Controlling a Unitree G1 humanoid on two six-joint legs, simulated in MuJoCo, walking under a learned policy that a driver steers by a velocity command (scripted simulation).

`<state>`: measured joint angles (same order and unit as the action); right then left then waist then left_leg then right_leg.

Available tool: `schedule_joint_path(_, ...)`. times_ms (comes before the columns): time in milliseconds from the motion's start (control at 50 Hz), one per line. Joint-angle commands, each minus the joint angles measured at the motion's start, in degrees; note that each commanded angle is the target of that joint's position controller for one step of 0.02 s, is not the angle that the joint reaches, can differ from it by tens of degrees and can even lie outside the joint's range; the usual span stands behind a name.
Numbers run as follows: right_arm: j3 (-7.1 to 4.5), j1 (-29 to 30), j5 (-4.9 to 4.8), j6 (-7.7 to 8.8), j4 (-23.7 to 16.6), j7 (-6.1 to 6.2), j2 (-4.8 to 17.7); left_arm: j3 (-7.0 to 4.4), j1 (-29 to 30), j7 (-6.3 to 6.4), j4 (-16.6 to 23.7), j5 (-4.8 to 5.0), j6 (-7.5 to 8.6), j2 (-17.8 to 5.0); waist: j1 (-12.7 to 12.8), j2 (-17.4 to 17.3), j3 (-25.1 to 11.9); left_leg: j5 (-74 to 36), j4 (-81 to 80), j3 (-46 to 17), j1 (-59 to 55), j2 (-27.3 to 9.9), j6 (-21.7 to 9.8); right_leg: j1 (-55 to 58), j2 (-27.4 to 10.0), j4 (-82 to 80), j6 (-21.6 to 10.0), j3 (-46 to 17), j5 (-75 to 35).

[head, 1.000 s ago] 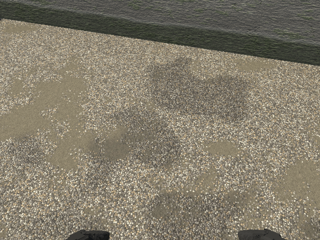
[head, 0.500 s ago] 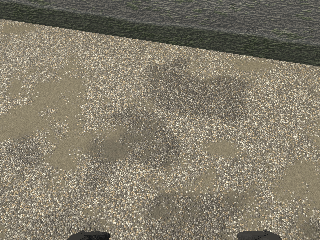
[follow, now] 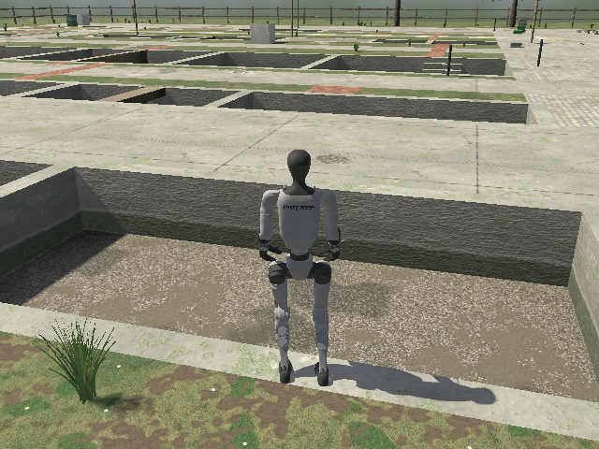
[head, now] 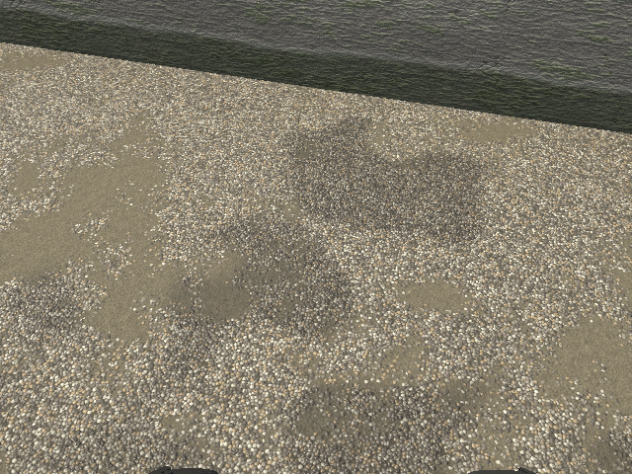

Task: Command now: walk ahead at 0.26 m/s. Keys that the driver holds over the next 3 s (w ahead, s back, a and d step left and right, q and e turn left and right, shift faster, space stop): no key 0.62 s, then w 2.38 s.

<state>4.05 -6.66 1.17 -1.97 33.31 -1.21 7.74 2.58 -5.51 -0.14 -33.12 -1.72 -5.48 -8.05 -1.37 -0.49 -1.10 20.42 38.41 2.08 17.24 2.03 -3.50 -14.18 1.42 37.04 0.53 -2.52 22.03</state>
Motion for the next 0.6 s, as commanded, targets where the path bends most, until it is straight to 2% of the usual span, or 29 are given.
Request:
schedule_joint_path(20, -0.10, 4.64, 0.05, 1.08, -4.81, 0.01, 1.96, -0.35, 5.51, -0.05, 4.90, -0.03, 0.81, -2.41, 0.16, 0.10, -2.17, -11.85, -12.41, -7.35, 0.09, -6.36, -0.22, 1.80, -3.25, -9.79, -0.74, -4.64, -7.29)
schedule_joint_path(120, -1.04, 1.45, -0.14, 1.55, -2.00, -0.02, 4.29, -1.04, 2.93, 0.00, 1.87, -0.07, 1.10, -4.36, 0.41, 0.28, -1.86, -17.06, -17.55, -8.69, -4.81, -7.05, -0.66, 5.11, -4.62, -15.48, -0.92, -5.81, -12.43)
schedule_joint_path(200, -1.52, 0.63, -0.75, 1.66, -0.66, 0.08, 4.52, -1.27, 1.84, 0.11, 0.38, 0.40, 1.35, -4.35, 0.50, -0.20, -3.91, -21.93, -19.04, -8.65, -8.26, -7.39, -1.09, 7.23, -5.14, -16.92, -0.87, -5.47, -15.97)
schedule_joint_path(360, -2.26, 0.01, -1.07, 1.05, 0.48, 0.27, 5.33, -1.55, 0.66, 0.46, -0.64, 0.60, 1.12, -4.93, 0.34, -0.15, -5.00, -26.81, -19.31, -8.30, -11.23, -7.73, -1.64, 7.14, -5.51, -17.41, -0.86, -4.62, -18.52)
schedule_joint_path(380, -2.81, -0.28, -1.51, 0.89, 0.50, 0.69, 6.49, -1.86, 0.58, 0.49, -0.46, 0.92, 1.54, -5.64, 0.28, -0.02, -5.05, -27.67, -18.49, -8.32, -11.57, -7.92, -1.79, 6.57, -5.30, -16.84, -0.78, -4.52, -18.84)
schedule_joint_path(420, -2.93, -0.50, -1.45, 0.56, 0.51, 1.05, 6.63, -1.88, 0.16, 0.59, -0.47, 0.95, 1.84, -5.65, 0.12, 0.05, -5.37, -28.51, -17.94, -8.30, -11.74, -8.09, -2.02, 6.22, -5.36, -16.49, -0.78, -4.30, -19.22)
schedule_joint_path(440, -2.12, -6.59, -0.08, -0.29, 2.45, 0.54, 7.94, -0.32, -3.69, 1.34, -0.57, -1.27, 1.84, -5.86, 0.85, 2.11, -5.32, -33.29, -21.58, -12.35, -12.53, -8.91, -4.76, 8.09, -5.45, -17.45, -3.86, -5.58, -19.07)
schedule_joint_path(460, -2.49, -6.07, -0.54, -0.56, 3.03, 0.41, 8.60, -0.42, -4.86, 1.55, -1.08, -1.30, 1.87, -5.81, 1.65, 0.97, -3.30, -34.79, -21.76, -11.79, -13.36, -9.20, -5.23, 6.85, -5.83, -18.02, -4.27, -5.62, -19.25)
schedule_joint_path(480, -2.43, -5.16, -0.52, -0.65, 2.59, 0.33, 8.66, -0.32, -5.07, 1.59, -1.11, -1.19, 1.96, -6.86, 1.39, 0.23, -2.90, -35.23, -21.75, -11.35, -14.25, -8.86, -5.23, 6.20, -5.93, -18.14, -4.35, -5.67, -19.66)
schedule_joint_path(520, -2.42, -5.36, 0.11, -0.96, 2.56, 0.49, 8.92, -0.33, -5.67, 1.38, -1.19, -0.62, 2.64, -8.46, 1.18, -0.15, -2.84, -33.70, -22.29, -11.16, -15.54, -8.37, -4.94, 5.74, -5.93, -19.00, -3.60, -5.57, -17.99)
schedule_joint_path(580, -2.43, -6.09, 0.15, -1.48, 2.78, 0.67, 9.32, -0.06, -6.02, 1.18, -1.20, -0.29, 3.12, -8.90, 0.92, 0.20, -1.78, -30.32, -23.17, -11.05, -15.65, -7.90, -4.70, 4.78, -5.87, -19.86, -3.32, -5.24, -16.29)
schedule_joint_path(600, -2.36, -6.24, -0.20, -1.48, 2.89, 0.70, 9.24, 0.17, -6.09, 1.31, -1.11, -0.41, 3.02, -8.35, 0.87, -0.18, -1.92, -29.47, -23.28, -10.91, -15.46, -7.81, -4.63, 4.46, -5.93, -19.85, -3.79, -5.23, -16.52)
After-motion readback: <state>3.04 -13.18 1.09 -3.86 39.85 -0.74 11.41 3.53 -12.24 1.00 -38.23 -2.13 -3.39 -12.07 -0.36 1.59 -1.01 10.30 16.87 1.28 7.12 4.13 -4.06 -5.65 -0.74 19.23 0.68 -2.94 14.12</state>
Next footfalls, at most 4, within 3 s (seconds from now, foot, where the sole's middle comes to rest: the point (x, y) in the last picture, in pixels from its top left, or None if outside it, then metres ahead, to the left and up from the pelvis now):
none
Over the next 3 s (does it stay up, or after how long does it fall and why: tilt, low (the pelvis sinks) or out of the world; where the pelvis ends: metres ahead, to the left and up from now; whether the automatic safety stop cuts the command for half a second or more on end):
stays up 0.00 0.00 0.00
